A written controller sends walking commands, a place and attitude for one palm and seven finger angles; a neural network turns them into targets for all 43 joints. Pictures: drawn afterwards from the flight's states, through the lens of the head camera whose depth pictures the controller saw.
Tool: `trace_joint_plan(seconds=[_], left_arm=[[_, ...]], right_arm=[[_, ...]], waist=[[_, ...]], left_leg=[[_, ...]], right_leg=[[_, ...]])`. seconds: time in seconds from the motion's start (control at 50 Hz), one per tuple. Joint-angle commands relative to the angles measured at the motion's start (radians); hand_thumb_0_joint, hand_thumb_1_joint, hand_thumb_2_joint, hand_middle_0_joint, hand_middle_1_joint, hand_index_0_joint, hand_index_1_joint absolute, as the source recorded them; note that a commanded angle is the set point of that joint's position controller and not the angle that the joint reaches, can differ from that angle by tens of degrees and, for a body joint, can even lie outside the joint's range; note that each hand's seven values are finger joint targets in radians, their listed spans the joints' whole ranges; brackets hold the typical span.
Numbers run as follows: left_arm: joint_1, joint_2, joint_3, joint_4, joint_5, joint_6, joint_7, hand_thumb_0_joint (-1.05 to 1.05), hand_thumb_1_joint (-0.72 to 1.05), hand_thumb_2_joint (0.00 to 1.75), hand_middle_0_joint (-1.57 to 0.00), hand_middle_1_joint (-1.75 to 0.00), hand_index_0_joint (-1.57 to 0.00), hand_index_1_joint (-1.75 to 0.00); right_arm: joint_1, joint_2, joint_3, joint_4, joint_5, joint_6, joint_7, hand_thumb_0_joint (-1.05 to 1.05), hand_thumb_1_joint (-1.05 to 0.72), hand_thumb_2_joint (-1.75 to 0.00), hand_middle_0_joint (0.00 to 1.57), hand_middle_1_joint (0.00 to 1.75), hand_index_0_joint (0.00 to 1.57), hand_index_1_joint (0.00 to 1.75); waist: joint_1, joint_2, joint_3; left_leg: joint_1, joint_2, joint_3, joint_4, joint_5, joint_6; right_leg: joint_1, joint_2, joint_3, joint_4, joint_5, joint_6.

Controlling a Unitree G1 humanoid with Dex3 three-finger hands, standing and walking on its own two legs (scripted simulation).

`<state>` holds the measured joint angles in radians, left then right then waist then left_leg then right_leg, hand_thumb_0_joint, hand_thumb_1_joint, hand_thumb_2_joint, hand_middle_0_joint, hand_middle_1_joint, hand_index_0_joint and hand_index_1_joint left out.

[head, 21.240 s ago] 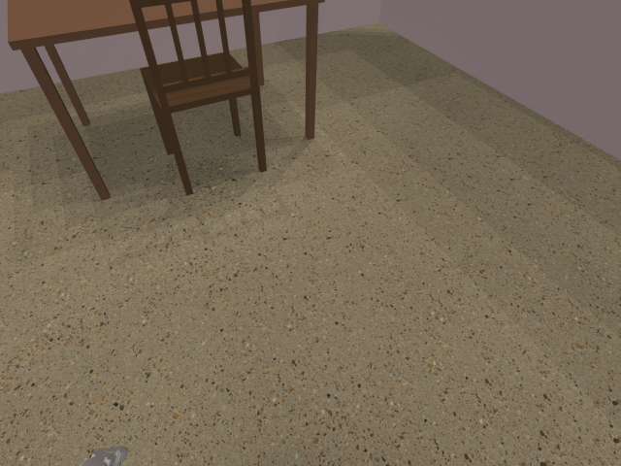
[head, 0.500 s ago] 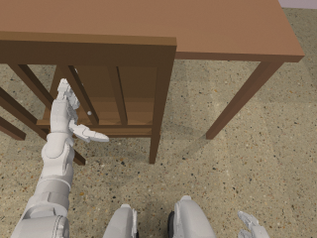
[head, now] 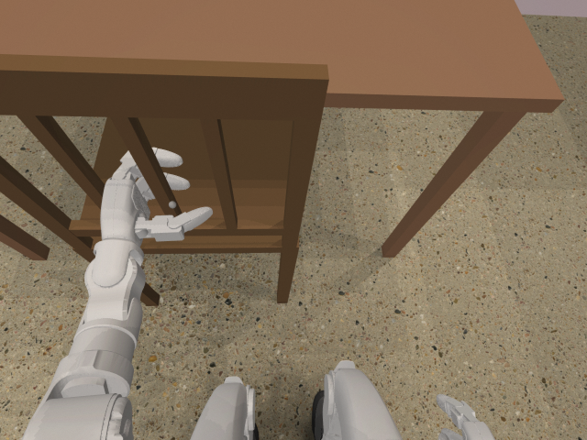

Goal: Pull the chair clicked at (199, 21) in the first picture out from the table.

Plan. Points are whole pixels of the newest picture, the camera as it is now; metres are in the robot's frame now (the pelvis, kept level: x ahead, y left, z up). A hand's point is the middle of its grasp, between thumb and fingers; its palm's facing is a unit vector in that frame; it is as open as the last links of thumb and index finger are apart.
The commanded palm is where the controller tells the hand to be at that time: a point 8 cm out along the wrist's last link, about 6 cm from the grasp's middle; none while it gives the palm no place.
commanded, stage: hook a spindle and tug to test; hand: left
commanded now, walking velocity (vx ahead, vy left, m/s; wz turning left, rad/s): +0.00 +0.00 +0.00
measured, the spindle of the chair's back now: (157, 181) +0.45 +0.18 +0.02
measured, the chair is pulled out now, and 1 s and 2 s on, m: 0.00 0.05 0.17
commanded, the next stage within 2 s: step backward, pulling the chair out in 0.84 s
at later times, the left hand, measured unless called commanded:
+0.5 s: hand (173, 209) +0.41 +0.16 +0.02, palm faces +0.02 -1.00 -0.01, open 5.1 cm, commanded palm +0.38 +0.21 +0.02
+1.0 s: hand (175, 235) +0.37 +0.15 +0.02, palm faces +0.03 -1.00 -0.07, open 5.2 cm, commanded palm +0.35 +0.20 +0.02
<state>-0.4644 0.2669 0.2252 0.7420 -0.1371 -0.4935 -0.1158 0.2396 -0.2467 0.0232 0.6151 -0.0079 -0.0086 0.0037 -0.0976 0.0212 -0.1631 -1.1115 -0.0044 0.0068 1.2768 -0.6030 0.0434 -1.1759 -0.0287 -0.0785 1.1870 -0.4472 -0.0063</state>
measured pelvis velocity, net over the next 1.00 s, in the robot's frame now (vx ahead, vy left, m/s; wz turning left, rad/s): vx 0.01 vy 0.00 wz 0.01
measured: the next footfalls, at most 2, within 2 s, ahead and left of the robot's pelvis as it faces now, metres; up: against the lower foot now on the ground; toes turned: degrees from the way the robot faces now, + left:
none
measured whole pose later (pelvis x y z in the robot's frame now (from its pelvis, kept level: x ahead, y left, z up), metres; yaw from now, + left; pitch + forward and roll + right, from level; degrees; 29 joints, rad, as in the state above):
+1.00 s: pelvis +0.01 +0.00 +0.01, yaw +1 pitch +21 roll -2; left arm -0.20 0.21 0.11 0.43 -0.11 -0.41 -0.04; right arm 0.18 -0.22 0.00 0.57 0.01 0.02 -0.01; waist -0.05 0.01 -0.10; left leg -0.98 -0.01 0.01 1.22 -0.61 0.05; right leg -1.06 -0.03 -0.07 1.16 -0.47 -0.01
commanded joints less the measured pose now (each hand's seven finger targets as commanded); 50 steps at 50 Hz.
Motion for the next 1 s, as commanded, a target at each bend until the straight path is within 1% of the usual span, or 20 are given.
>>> trace_joint_plan(seconds=[0.0,0.08,0.12,0.18,0.24,0.28,0.32,0.34,0.5,0.54,0.6,0.64,0.74,0.82,0.88,0.9,0.92,0.94,0.96,0.98], left_arm=[[-0.274,0.134,0.009,-0.261,-0.015,-0.081,-0.003,0.00,0.56,0.76,-0.50,-1.45,-0.50,-1.45],[-0.249,0.099,-0.020,-0.260,-0.019,-0.073,0.000,0.00,0.79,0.85,-0.50,-1.45,-0.50,-1.45],[-0.270,0.133,0.003,-0.250,-0.011,-0.077,0.009,0.00,0.90,0.90,-0.50,-1.45,-0.50,-1.45],[-0.282,0.141,0.006,-0.245,0.000,-0.089,0.013,0.00,0.90,0.90,-0.50,-1.45,-0.50,-1.45],[-0.214,0.138,0.014,-0.250,-0.004,-0.089,0.009,0.00,0.90,0.90,-0.50,-1.45,-0.50,-1.45],[-0.202,0.132,0.010,-0.258,-0.013,-0.083,0.002,0.00,0.90,0.90,-0.50,-1.45,-0.50,-1.45],[-0.134,0.149,0.028,-0.286,-0.017,-0.079,-0.005,0.00,0.90,0.90,-0.50,-1.45,-0.50,-1.45],[-0.115,0.140,0.020,-0.294,-0.019,-0.076,-0.006,0.00,0.90,0.90,-0.50,-1.45,-0.50,-1.45],[-0.006,0.121,0.021,-0.336,-0.036,-0.068,-0.007,0.00,0.90,0.90,-0.50,-1.45,-0.50,-1.45],[0.005,0.141,0.036,-0.353,-0.036,-0.074,-0.007,0.00,0.90,0.90,-0.50,-1.45,-0.50,-1.45],[0.043,0.078,-0.021,-0.414,-0.040,-0.073,-0.013,0.00,0.90,0.90,-0.50,-1.45,-0.50,-1.45],[0.090,0.088,-0.017,-0.442,-0.043,-0.069,-0.012,0.00,0.90,0.90,-0.50,-1.45,-0.50,-1.45],[0.108,0.029,-0.090,-0.502,-0.036,-0.061,0.000,0.00,0.90,0.90,-0.50,-1.45,-0.50,-1.45],[0.112,0.031,-0.093,-0.526,-0.021,-0.069,0.016,0.00,0.90,0.90,-0.50,-1.45,-0.50,-1.45],[0.026,0.025,-0.112,-0.507,-0.005,-0.071,0.026,0.00,0.90,0.90,-0.50,-1.45,-0.50,-1.45],[0.024,0.033,-0.095,-0.493,-0.006,-0.072,0.028,0.00,0.90,0.90,-0.50,-1.45,-0.50,-1.45],[-0.025,0.012,-0.129,-0.511,-0.001,-0.075,0.029,0.00,0.90,0.90,-0.50,-1.45,-0.50,-1.45],[-0.062,0.356,0.074,-0.652,0.092,0.041,0.148,0.00,0.90,0.90,-0.50,-1.45,-0.50,-1.45],[-0.088,0.264,-0.015,-0.749,0.091,0.095,0.179,0.00,0.90,0.90,-0.50,-1.45,-0.50,-1.45],[-0.032,0.227,-0.034,-0.732,0.088,0.131,0.197,0.00,0.90,0.90,-0.50,-1.45,-0.50,-1.45]], right_arm=[[0.083,-0.161,-0.074,-0.091,0.001,-0.028,-0.009,0.00,-0.90,-0.90,0.20,0.30,0.20,0.30],[0.078,-0.158,-0.074,-0.093,0.005,-0.027,-0.005,0.00,-0.90,-0.90,0.20,0.30,0.20,0.30],[0.078,-0.161,-0.072,-0.087,0.003,-0.028,-0.008,0.00,-0.90,-0.90,0.20,0.30,0.20,0.30],[0.080,-0.160,-0.071,-0.084,0.000,-0.030,-0.010,0.00,-0.90,-0.90,0.20,0.30,0.20,0.30],[0.079,-0.161,-0.075,-0.094,0.000,-0.029,-0.005,0.00,-0.90,-0.90,0.20,0.30,0.20,0.30],[0.079,-0.160,-0.075,-0.091,0.002,-0.027,-0.004,0.00,-0.90,-0.90,0.20,0.30,0.20,0.30],[0.078,-0.158,-0.076,-0.106,0.004,-0.024,-0.003,0.00,-0.90,-0.90,0.20,0.30,0.20,0.30],[0.077,-0.157,-0.077,-0.111,0.004,-0.024,-0.001,0.00,-0.90,-0.90,0.20,0.30,0.20,0.30],[0.063,-0.147,-0.075,-0.124,0.010,-0.026,0.002,0.00,-0.90,-0.90,0.20,0.30,0.20,0.30],[0.059,-0.150,-0.076,-0.127,0.009,-0.028,0.000,0.00,-0.90,-0.90,0.20,0.30,0.20,0.30],[0.054,-0.140,-0.081,-0.133,0.009,-0.033,0.005,0.00,-0.90,-0.90,0.20,0.30,0.20,0.30],[0.055,-0.145,-0.082,-0.140,0.010,-0.034,0.006,0.00,-0.90,-0.90,0.20,0.30,0.20,0.30],[0.049,-0.139,-0.086,-0.143,0.010,-0.038,0.008,0.00,-0.90,-0.90,0.20,0.30,0.20,0.30],[0.039,-0.139,-0.087,-0.140,0.007,-0.041,0.005,0.00,-0.90,-0.90,0.20,0.30,0.20,0.30],[0.031,-0.141,-0.084,-0.127,0.003,-0.043,-0.001,0.00,-0.90,-0.90,0.20,0.30,0.20,0.30],[0.032,-0.141,-0.085,-0.123,0.003,-0.045,-0.003,0.00,-0.90,-0.90,0.20,0.30,0.20,0.30],[0.025,-0.141,-0.082,-0.125,0.003,-0.047,-0.004,0.00,-0.90,-0.90,0.20,0.30,0.20,0.30],[0.095,-0.124,-0.086,-0.220,0.039,0.029,-0.045,0.00,-0.90,-0.90,0.20,0.30,0.20,0.30],[0.097,-0.113,-0.088,-0.242,0.050,0.043,-0.076,0.00,-0.90,-0.90,0.20,0.30,0.20,0.30],[0.105,-0.109,-0.090,-0.238,0.054,0.043,-0.092,0.00,-0.90,-0.90,0.20,0.30,0.20,0.30]], waist=[[0.003,0.088,-0.500],[-0.010,0.051,-0.470],[-0.012,0.041,-0.437],[-0.012,0.054,-0.440],[0.010,0.079,-0.465],[0.002,0.055,-0.467],[0.025,0.062,-0.486],[0.023,0.058,-0.493],[0.025,0.019,-0.433],[0.031,0.025,-0.431],[0.032,0.073,-0.455],[0.042,0.078,-0.460],[0.023,0.056,-0.443],[0.030,0.057,-0.439],[0.005,0.042,-0.411],[0.009,0.036,-0.408],[0.001,0.061,-0.405],[0.076,0.057,-0.607],[0.049,0.106,-0.619],[0.040,0.092,-0.589]], left_leg=[[0.289,0.011,-0.067,-0.193,0.493,-0.065],[0.259,0.011,-0.061,-0.197,0.456,-0.053],[0.223,0.008,-0.057,-0.197,0.403,-0.046],[0.219,0.006,-0.054,-0.193,0.409,-0.045],[0.250,0.008,-0.055,-0.195,0.457,-0.053],[0.243,0.008,-0.051,-0.192,0.464,-0.051],[0.247,0.008,-0.046,-0.200,0.494,-0.051],[0.256,0.008,-0.045,-0.198,0.515,-0.050],[0.205,0.008,-0.032,-0.199,0.478,-0.042],[0.206,0.008,-0.037,-0.200,0.493,-0.045],[0.278,0.017,-0.041,-0.197,0.581,-0.056],[0.302,0.021,-0.051,-0.201,0.628,-0.062],[0.328,0.027,-0.061,-0.194,0.652,-0.064],[0.324,0.024,-0.069,-0.194,0.621,-0.071],[0.293,0.020,-0.070,-0.179,0.561,-0.064],[0.277,0.015,-0.064,-0.176,0.523,-0.060],[0.286,0.014,-0.070,-0.180,0.512,-0.063],[0.568,0.016,-0.033,-0.401,0.458,-0.033],[0.635,-0.001,-0.012,-0.448,0.500,-0.029],[0.640,0.005,-0.018,-0.456,0.544,-0.031]], right_leg=[[0.343,0.022,0.034,-0.099,0.263,-0.025],[0.357,0.025,0.036,-0.113,0.259,-0.021],[0.357,0.025,0.042,-0.117,0.234,-0.021],[0.356,0.024,0.044,-0.111,0.243,-0.022],[0.358,0.024,0.038,-0.104,0.261,-0.027],[0.375,0.024,0.042,-0.110,0.282,-0.023],[0.414,0.024,0.045,-0.107,0.315,-0.025],[0.421,0.025,0.044,-0.108,0.332,-0.025],[0.447,0.025,0.051,-0.115,0.348,-0.020],[0.448,0.025,0.048,-0.106,0.358,-0.024],[0.417,0.023,0.041,-0.103,0.374,-0.022],[0.412,0.025,0.035,-0.098,0.378,-0.025],[0.387,0.024,0.027,-0.100,0.380,-0.022],[0.368,0.022,0.024,-0.088,0.346,-0.022],[0.335,0.020,0.025,-0.082,0.321,-0.020],[0.340,0.020,0.028,-0.086,0.306,-0.020],[0.322,0.017,0.026,-0.085,0.289,-0.021],[0.776,-0.043,0.132,-0.285,0.358,-0.038],[0.857,-0.049,0.134,-0.335,0.524,-0.034],[0.866,-0.062,0.130,-0.338,0.618,-0.032]])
